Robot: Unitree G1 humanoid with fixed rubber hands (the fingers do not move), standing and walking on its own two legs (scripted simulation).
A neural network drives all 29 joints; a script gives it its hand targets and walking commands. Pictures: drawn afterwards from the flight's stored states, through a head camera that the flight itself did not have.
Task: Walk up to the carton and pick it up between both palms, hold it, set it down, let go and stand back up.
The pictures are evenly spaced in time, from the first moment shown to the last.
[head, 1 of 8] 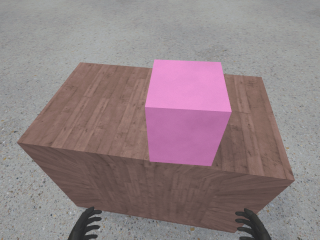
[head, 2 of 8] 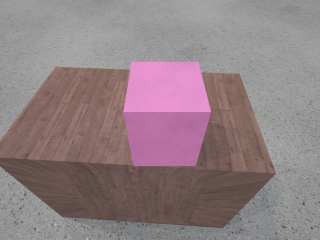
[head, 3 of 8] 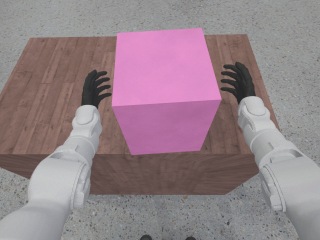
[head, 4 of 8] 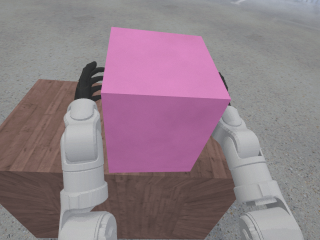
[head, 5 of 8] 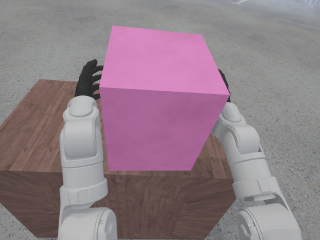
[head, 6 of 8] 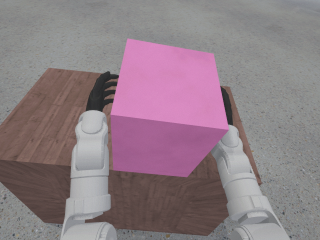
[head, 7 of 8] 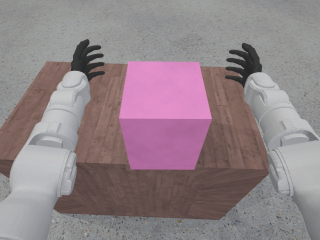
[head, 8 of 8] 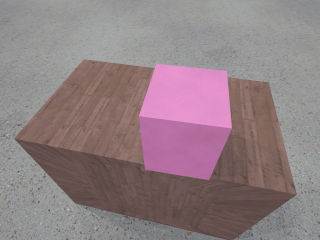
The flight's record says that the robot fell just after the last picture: no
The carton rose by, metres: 0.18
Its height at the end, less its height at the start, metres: +0.00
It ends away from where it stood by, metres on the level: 0.02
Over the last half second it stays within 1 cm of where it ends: yes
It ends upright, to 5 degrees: yes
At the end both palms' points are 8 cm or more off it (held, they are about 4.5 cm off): yes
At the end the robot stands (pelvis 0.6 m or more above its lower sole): yes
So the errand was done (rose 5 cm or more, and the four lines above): yes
